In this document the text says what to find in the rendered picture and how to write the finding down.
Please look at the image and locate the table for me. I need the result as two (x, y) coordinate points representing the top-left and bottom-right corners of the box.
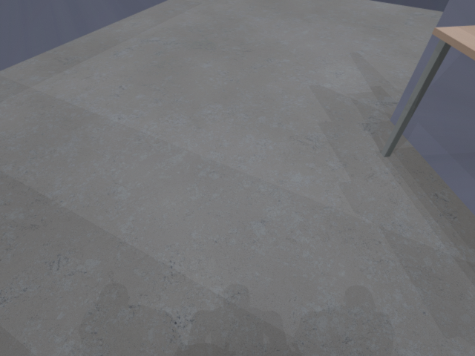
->
(381, 25), (475, 157)

